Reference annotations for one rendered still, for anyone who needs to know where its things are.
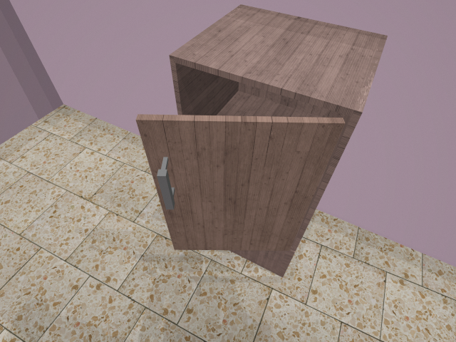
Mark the handle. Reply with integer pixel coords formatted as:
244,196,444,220
157,157,175,209

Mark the cupboard door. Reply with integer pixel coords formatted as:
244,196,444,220
136,114,345,251

